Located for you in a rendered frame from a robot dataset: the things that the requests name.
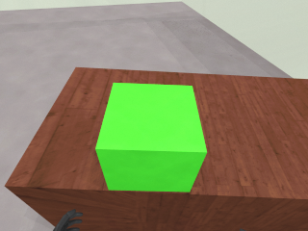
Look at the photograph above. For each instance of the pedestal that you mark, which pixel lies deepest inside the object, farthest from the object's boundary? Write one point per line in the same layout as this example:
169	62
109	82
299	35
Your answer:
254	176

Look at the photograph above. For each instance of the left robot hand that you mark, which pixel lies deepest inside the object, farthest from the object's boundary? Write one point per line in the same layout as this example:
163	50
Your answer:
67	220

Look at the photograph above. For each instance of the carton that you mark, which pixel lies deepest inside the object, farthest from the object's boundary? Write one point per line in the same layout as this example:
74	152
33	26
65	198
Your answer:
151	139

